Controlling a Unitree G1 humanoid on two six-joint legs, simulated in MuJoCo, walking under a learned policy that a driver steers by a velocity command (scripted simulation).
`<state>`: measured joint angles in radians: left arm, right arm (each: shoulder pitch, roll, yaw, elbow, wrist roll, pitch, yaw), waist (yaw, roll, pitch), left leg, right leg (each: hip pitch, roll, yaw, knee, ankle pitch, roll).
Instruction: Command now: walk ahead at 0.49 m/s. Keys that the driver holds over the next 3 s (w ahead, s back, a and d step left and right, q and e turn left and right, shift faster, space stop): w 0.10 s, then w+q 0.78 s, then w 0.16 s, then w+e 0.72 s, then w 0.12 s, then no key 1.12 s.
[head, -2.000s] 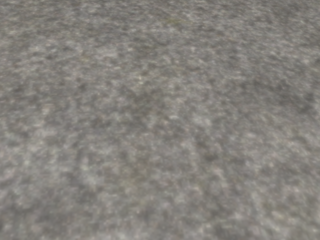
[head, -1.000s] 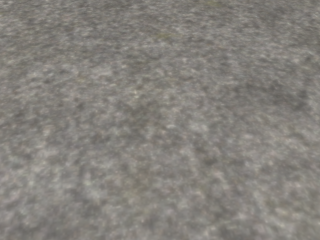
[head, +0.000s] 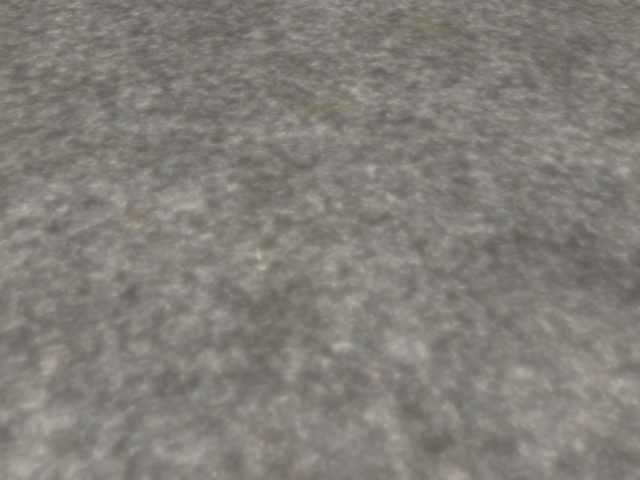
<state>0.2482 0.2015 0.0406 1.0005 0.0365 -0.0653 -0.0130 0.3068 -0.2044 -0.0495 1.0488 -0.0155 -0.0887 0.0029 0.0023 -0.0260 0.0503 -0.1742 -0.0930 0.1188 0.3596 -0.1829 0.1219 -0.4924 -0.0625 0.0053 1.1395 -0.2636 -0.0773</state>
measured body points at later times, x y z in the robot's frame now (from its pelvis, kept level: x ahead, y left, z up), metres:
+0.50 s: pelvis +0.28 -0.04 +0.00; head +0.31 -0.04 +0.45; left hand +0.35 +0.23 -0.13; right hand +0.34 -0.29 -0.15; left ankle +0.18 +0.07 -0.65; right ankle +0.33 -0.11 -0.74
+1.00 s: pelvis +0.52 +0.08 -0.01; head +0.55 +0.10 +0.44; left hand +0.45 +0.33 -0.15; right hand +0.75 -0.10 -0.14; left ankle +0.55 +0.13 -0.74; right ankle +0.47 -0.09 -0.64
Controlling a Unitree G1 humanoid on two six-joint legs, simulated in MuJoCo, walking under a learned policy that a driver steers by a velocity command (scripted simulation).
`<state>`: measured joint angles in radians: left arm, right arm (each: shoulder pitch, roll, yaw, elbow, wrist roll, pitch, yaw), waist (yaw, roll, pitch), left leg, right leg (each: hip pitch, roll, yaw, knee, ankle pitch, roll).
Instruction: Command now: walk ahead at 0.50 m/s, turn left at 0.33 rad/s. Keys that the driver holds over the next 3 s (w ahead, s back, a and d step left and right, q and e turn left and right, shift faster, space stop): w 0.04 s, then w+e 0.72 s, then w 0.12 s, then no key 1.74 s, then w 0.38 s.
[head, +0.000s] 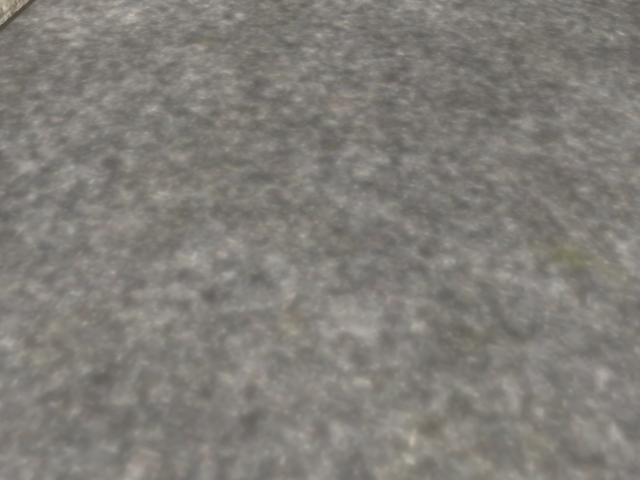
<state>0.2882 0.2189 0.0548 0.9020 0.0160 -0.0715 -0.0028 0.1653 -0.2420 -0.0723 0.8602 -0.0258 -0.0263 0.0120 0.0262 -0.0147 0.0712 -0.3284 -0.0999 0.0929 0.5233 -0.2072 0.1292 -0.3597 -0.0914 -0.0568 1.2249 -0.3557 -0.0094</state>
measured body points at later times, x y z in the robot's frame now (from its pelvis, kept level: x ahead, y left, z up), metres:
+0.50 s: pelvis +0.28 -0.04 -0.01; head +0.31 -0.04 +0.44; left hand +0.45 +0.19 -0.13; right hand +0.22 -0.28 -0.15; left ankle +0.07 +0.05 -0.66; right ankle +0.35 -0.09 -0.73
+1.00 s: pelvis +0.56 -0.06 -0.01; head +0.59 -0.07 +0.44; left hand +0.63 +0.21 -0.14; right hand +0.67 -0.35 -0.09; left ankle +0.69 -0.02 -0.73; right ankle +0.36 -0.09 -0.70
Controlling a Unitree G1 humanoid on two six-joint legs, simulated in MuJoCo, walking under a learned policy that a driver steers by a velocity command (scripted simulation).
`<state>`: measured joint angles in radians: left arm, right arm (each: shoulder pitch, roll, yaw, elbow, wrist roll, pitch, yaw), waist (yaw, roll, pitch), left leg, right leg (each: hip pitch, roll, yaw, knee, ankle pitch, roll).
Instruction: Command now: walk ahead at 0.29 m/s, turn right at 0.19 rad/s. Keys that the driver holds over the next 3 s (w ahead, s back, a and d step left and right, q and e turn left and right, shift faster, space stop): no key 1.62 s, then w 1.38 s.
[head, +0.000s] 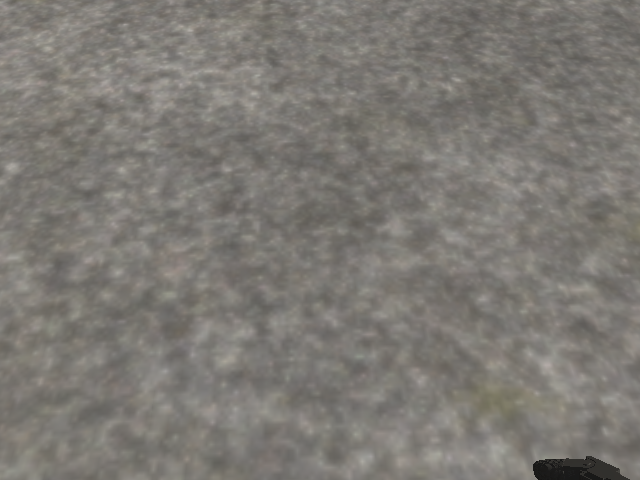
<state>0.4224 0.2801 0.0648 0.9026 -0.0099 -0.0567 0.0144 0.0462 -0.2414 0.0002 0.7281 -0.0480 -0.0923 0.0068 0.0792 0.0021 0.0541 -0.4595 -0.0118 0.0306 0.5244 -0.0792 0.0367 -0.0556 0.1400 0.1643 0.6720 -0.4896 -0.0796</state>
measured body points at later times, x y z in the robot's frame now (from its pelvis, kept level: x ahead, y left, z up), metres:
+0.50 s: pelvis +0.08 +0.00 +0.02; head +0.08 +0.00 +0.47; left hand +0.15 +0.24 -0.12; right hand +0.12 -0.24 -0.13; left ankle +0.11 +0.10 -0.72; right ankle +0.09 -0.11 -0.72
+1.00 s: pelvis +0.10 -0.01 +0.02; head +0.10 -0.01 +0.47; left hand +0.10 +0.22 -0.14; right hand +0.09 -0.24 -0.14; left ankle +0.11 +0.10 -0.72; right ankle +0.09 -0.11 -0.72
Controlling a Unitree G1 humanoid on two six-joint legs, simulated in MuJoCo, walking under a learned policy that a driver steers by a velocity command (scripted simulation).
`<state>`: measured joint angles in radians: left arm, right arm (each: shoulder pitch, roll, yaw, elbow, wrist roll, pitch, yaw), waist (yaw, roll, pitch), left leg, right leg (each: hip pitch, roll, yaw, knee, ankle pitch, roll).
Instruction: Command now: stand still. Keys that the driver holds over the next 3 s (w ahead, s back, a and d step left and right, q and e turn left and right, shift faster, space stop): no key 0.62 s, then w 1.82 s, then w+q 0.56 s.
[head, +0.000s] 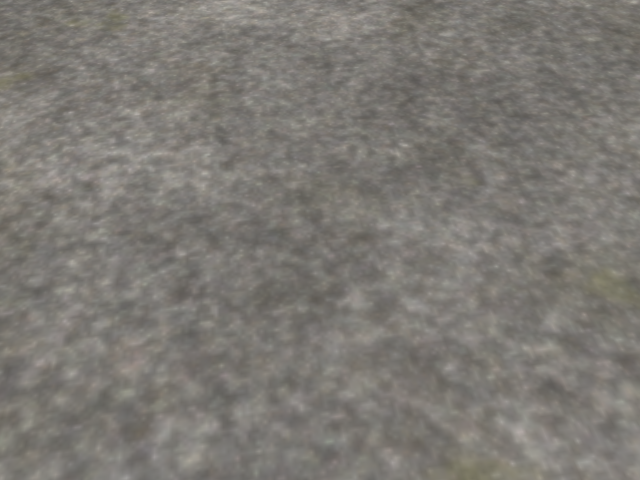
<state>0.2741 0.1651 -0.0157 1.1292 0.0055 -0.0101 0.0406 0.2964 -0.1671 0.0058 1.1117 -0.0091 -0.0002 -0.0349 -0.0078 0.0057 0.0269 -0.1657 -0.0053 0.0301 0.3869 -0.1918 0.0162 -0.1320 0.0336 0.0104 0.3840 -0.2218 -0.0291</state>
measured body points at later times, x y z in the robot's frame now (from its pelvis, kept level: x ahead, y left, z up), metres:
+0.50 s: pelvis +0.00 +0.00 +0.00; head +0.01 +0.00 +0.45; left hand -0.02 +0.21 -0.16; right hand -0.03 -0.21 -0.16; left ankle +0.01 +0.11 -0.74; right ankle -0.01 -0.10 -0.74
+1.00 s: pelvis +0.08 +0.03 -0.01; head +0.08 +0.05 +0.44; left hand +0.02 +0.26 -0.17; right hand +0.06 -0.20 -0.16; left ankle +0.04 +0.11 -0.75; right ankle +0.00 -0.09 -0.71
